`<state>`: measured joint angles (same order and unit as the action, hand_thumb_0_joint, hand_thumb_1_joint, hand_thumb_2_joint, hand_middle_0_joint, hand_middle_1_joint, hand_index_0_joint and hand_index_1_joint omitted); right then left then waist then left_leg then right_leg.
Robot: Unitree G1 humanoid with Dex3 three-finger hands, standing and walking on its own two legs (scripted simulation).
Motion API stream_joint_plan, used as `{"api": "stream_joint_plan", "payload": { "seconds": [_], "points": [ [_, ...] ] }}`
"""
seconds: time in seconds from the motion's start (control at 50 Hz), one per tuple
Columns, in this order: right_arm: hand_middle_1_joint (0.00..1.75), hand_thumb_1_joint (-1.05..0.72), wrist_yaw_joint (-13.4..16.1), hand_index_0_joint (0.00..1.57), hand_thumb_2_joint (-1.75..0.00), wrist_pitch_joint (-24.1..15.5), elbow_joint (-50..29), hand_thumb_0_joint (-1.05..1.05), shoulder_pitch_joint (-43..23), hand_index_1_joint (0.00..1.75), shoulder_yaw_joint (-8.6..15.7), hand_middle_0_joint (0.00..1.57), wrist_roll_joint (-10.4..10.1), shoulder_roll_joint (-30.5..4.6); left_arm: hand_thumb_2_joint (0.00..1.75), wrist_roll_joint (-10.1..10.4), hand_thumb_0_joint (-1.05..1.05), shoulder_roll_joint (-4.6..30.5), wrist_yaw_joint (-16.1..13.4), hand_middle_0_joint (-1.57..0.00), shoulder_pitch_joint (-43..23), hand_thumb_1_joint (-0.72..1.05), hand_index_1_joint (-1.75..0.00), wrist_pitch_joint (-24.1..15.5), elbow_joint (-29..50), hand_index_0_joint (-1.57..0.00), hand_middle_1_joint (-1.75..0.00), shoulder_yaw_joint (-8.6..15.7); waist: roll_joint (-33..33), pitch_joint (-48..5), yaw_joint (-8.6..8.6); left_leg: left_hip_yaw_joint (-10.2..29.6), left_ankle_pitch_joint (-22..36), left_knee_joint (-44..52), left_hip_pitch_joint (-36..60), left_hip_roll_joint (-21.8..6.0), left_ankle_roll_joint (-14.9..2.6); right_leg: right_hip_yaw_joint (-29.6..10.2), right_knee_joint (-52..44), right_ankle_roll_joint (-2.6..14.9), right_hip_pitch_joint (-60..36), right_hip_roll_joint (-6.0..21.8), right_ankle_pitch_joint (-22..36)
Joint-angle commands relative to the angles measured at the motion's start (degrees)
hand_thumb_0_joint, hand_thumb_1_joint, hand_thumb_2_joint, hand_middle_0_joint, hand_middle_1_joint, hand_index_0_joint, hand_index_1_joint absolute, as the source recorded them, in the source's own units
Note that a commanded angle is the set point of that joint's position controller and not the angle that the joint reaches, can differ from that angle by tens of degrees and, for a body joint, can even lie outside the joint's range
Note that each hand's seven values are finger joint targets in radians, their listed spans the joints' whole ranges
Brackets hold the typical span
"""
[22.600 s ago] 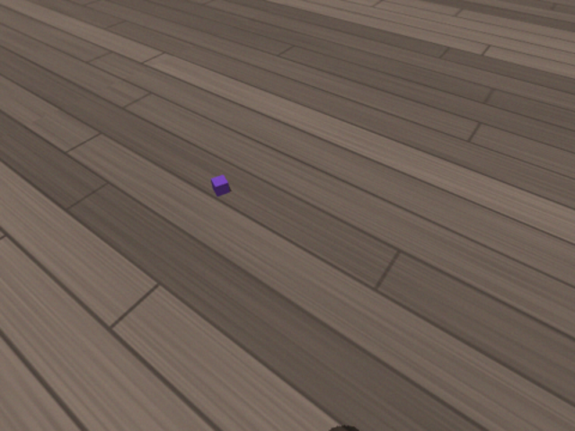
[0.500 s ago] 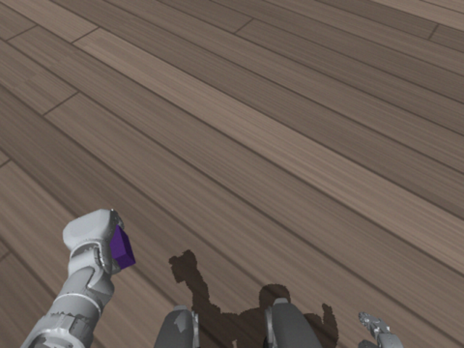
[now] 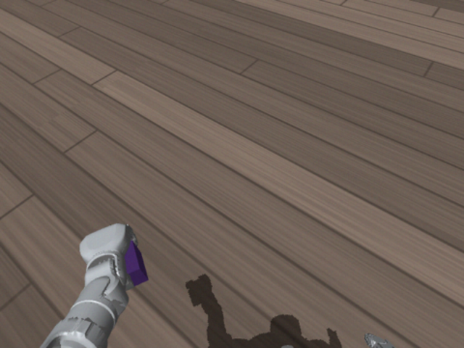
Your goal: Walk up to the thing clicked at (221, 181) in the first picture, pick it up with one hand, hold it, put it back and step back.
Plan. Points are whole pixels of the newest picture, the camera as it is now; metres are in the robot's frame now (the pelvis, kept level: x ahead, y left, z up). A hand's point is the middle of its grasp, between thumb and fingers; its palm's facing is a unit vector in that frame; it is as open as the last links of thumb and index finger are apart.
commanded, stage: hold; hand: left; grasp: from above
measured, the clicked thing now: (124, 267) +0.32 +0.22 -0.12
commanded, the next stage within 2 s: crouch in 1.98 s
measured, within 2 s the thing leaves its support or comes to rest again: neither
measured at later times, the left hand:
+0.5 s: hand (115, 248) +0.32 +0.21 -0.03, palm faces -0.39 -0.18 -0.90, open 9.5 cm
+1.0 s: hand (111, 257) +0.30 +0.21 -0.01, palm faces -0.40 -0.17 -0.90, open 9.5 cm
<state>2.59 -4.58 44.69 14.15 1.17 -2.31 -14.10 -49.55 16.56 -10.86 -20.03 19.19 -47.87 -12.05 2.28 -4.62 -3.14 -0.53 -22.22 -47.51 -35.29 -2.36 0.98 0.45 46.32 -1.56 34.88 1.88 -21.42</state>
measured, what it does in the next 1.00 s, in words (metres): stands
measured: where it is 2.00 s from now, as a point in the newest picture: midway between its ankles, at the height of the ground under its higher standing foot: outside the picture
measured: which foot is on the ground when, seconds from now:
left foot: down 0.00-1.00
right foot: down 0.00-1.00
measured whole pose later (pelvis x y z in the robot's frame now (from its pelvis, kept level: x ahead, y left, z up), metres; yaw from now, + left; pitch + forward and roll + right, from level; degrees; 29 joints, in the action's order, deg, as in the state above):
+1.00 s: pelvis +0.00 -0.01 +0.03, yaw +0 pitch +2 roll +1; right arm 0.3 -1.5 40.2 11.7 0.7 -3.0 -15.0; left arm -51.3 16.7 -1.6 -15.0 21.6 -35.8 -14.8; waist 3.5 -2.0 0.0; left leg -1.6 -15.5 -31.3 -18.1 -1.9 1.3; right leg -0.1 32.6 -1.2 19.1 2.0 -15.8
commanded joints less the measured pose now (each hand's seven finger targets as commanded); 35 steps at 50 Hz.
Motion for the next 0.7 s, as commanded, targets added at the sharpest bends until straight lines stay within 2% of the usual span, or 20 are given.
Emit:
{"api": "stream_joint_plan", "payload": {
  "seconds": [0.0, 0.04, 0.08, 0.16, 0.18, 0.22, 0.24, 0.28, 0.32, 0.36, 0.38, 0.4, 0.44, 0.52, 0.54, 0.62, 0.68],
  "points": [
    [0.30, -0.89, 0.1, 0.20, -0.90, -1.8, -6.0, 0.00, -0.4, 0.30, 2.6, 0.20, -0.3, -7.6, 0.81, -1.4, 0.00, 9.9, -1.8, -1.12, -16.2, 0.60, -0.49, -0.2, 9.2, -1.05, -0.41, 3.2, -0.8, -16.0, 0.41, 0.1, 14.5, 8.9, 12.0, 2.8, -0.51, 0.7, -8.6, 1.72, -10.4, -3.4, 13.0],
    [0.30, -0.89, -0.2, 0.20, -0.90, -1.8, -6.0, 0.00, -0.6, 0.30, 2.5, 0.20, -0.3, -7.5, 0.82, -1.3, 0.00, 9.0, -1.6, -1.13, -17.0, 0.59, -0.48, 0.0, 10.0, -1.05, -0.40, 2.5, -1.4, -15.0, -0.01, 0.0, 14.6, 9.6, 12.3, 2.9, -0.65, 0.6, -9.5, 1.61, -10.9, -3.2, 13.5],
    [0.30, -0.89, -0.3, 0.20, -0.90, -1.6, -6.0, 0.00, -0.9, 0.30, 2.7, 0.20, -0.3, -7.7, 0.78, -1.8, 0.00, 9.6, -1.5, -1.10, -17.3, 0.57, -0.50, 0.0, 10.4, -1.04, -0.43, 2.9, -1.0, -15.6, 0.58, -0.1, 16.1, 10.2, 13.4, 2.9, -0.50, 0.6, -9.8, 1.70, -11.6, -3.3, 14.7],
    [0.30, -0.89, -0.9, 0.20, -0.90, -1.5, -6.4, 0.00, -0.8, 0.30, 2.6, 0.20, -0.5, -8.1, 0.76, -2.0, 0.00, 9.0, -0.7, -1.08, -17.7, 0.54, -0.49, 0.7, 10.4, -1.01, -0.43, 2.1, -1.1, -15.2, 0.29, -0.1, 18.6, 11.5, 15.8, 2.8, -0.35, 0.9, -10.5, 1.83, -13.1, -3.4, 16.7],
    [0.30, -0.89, -0.9, 0.20, -0.90, -1.4, -6.4, 0.00, -1.0, 0.30, 2.7, 0.20, -0.4, -8.1, 0.75, -1.9, 0.00, 8.8, -0.5, -1.08, -17.5, 0.55, -0.50, 0.9, 11.0, -1.02, -0.44, 2.2, -1.2, -15.4, 0.85, 0.0, 19.3, 11.7, 15.9, 2.8, -0.37, 1.0, -10.7, 1.78, -13.6, -3.4, 17.3],
    [0.30, -0.89, -1.1, 0.20, -0.90, -1.3, -6.9, 0.00, -1.5, 0.30, 2.6, 0.20, -0.4, -7.9, 0.78, -1.7, 0.00, 8.9, -0.1, -1.07, -18.9, 0.54, -0.51, 0.9, 12.6, -1.01, -0.44, 2.0, -1.8, -15.3, 0.82, -0.3, 19.1, 12.1, 16.3, 3.0, -0.54, 0.6, -11.6, 1.49, -15.0, -3.3, 17.7],
    [0.30, -0.89, -1.2, 0.20, -0.90, -1.3, -6.8, 0.00, -1.6, 0.30, 2.5, 0.20, -0.5, -7.8, 0.78, -1.8, 0.00, 8.3, 0.2, -1.06, -16.9, 0.52, -0.51, 1.2, 11.0, -1.00, -0.45, 1.8, -2.5, -14.8, 0.77, -0.4, 19.8, 12.2, 16.4, 3.1, -0.64, 0.5, -11.7, 1.41, -15.5, -3.2, 18.7],
    [0.30, -0.90, -1.3, 0.20, -0.90, -1.1, -6.8, 0.00, -1.7, 0.30, 2.7, 0.20, -0.5, -7.9, 0.78, -2.2, 0.00, 8.9, 0.7, -1.06, -17.3, 0.53, -0.52, 1.4, 12.0, -1.00, -0.46, 1.8, -1.8, -15.6, 1.12, -0.7, 21.8, 12.2, 17.5, 3.1, -0.64, 0.4, -11.9, 1.31, -16.3, -3.2, 20.8],
    [0.30, -0.90, -1.5, 0.20, -0.90, -1.1, -7.2, 0.00, -1.8, 0.30, 2.5, 0.20, -0.4, -7.9, 0.77, -2.2, 0.00, 8.7, 1.1, -1.06, -16.8, 0.53, -0.52, 1.9, 12.2, -1.00, -0.45, 1.8, -3.1, -14.9, 1.19, -0.5, 22.3, 12.8, 17.6, 3.1, -0.83, 0.5, -12.4, 1.25, -17.2, -3.2, 21.5],
    [0.30, -0.90, -1.6, 0.20, -0.90, -0.9, -7.8, 0.00, -2.4, 0.30, 2.4, 0.20, -0.5, -7.9, 0.78, -2.1, 0.00, 9.3, 1.5, -1.06, -16.6, 0.54, -0.52, 2.3, 12.9, -1.00, -0.46, 1.9, -2.1, -13.5, 1.62, -0.6, 21.0, 13.9, 17.7, 3.1, -0.64, 0.5, -13.3, 1.42, -17.4, -3.1, 19.9],
    [0.30, -0.90, -1.7, 0.20, -0.90, -0.9, -8.0, 0.00, -2.3, 0.30, 2.4, 0.20, -0.6, -7.9, 0.75, -2.0, 0.00, 8.1, 2.1, -1.05, -15.8, 0.52, -0.51, 2.4, 12.4, -0.99, -0.45, 1.1, -3.0, -13.2, 1.32, -0.5, 21.1, 14.1, 17.9, 3.1, -0.82, 0.6, -13.5, 1.39, -17.7, -3.1, 20.1],
    [0.30, -0.90, -1.7, 0.20, -0.90, -0.8, -8.1, 0.00, -2.7, 0.30, 2.5, 0.20, -0.6, -7.9, 0.76, -2.2, 0.00, 8.8, 2.4, -1.03, -16.7, 0.51, -0.52, 2.1, 15.1, -0.98, -0.46, 1.3, -2.6, -14.7, 2.14, -0.7, 21.9, 14.2, 18.6, 3.1, -0.80, 0.5, -13.6, 1.26, -18.6, -3.0, 21.0],
    [0.30, -0.90, -1.8, 0.20, -0.90, -0.6, -8.6, 0.00, -2.8, 0.30, 2.5, 0.20, -0.7, -7.8, 0.74, -2.6, 0.00, 9.7, 2.9, -1.02, -16.6, 0.51, -0.52, 2.4, 15.5, -0.97, -0.47, 1.8, -2.7, -15.1, 1.99, -1.0, 22.9, 14.2, 19.4, 3.3, -1.08, 0.3, -14.1, 0.99, -19.4, -2.8, 22.8],
    [0.30, -0.90, -2.0, 0.20, -0.90, -0.4, -9.0, 0.00, -3.1, 0.30, 2.4, 0.20, -0.7, -8.2, 0.74, -2.9, 0.00, 9.1, 4.2, -1.03, -15.6, 0.50, -0.51, 2.3, 16.0, -0.97, -0.45, 0.9, -2.8, -13.5, 1.46, -0.8, 23.8, 15.5, 20.6, 2.9, -1.02, 0.8, -14.5, 1.37, -19.3, -3.2, 22.7],
    [0.30, -0.90, -1.9, 0.20, -0.90, -0.3, -9.5, 0.00, -3.3, 0.30, 2.4, 0.20, -0.7, -8.0, 0.74, -3.1, 0.00, 10.0, 4.4, -1.02, -16.4, 0.50, -0.51, 2.1, 17.5, -0.97, -0.46, 1.3, -2.9, -13.1, 2.27, -0.6, 23.0, 16.1, 20.5, 2.9, -0.97, 1.0, -15.1, 1.33, -19.7, -3.2, 21.9],
    [0.30, -0.89, -1.9, 0.20, -0.90, -0.1, -10.2, 0.00, -4.1, 0.30, 2.1, 0.20, -0.7, -7.8, 0.74, -3.6, 0.00, 10.1, 5.7, -1.02, -15.5, 0.52, -0.51, 1.6, 18.4, -0.97, -0.46, 1.3, -1.9, -12.4, 1.90, -1.1, 21.0, 17.0, 21.0, 3.0, -1.11, 0.4, -16.0, 1.41, -19.4, -3.1, 20.1],
    [0.30, -0.89, -1.9, 0.20, -0.90, 0.1, -11.1, 0.00, -4.8, 0.30, 2.1, 0.20, -0.8, -7.7, 0.74, -3.7, 0.00, 10.5, 6.0, -1.04, -15.2, 0.54, -0.51, 1.3, 20.5, -0.99, -0.46, 1.7, -2.2, -12.1, 2.42, -1.2, 19.6, 17.7, 21.5, 3.1, -1.18, 0.4, -16.8, 1.41, -19.9, -3.0, 18.6]
  ]
}}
